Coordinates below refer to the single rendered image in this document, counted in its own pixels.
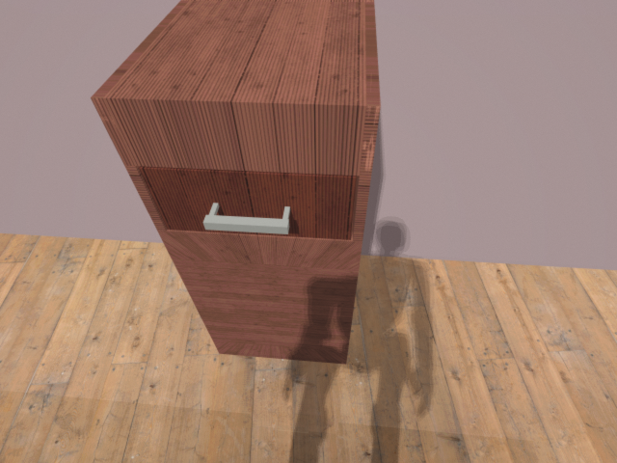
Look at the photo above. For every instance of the cabinet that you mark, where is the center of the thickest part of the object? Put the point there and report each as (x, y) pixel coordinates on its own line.
(284, 86)

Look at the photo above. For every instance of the drawer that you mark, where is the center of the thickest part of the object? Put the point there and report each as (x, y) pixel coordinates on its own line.
(321, 206)

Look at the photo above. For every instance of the handle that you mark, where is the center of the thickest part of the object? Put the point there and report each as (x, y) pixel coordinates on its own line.
(216, 222)

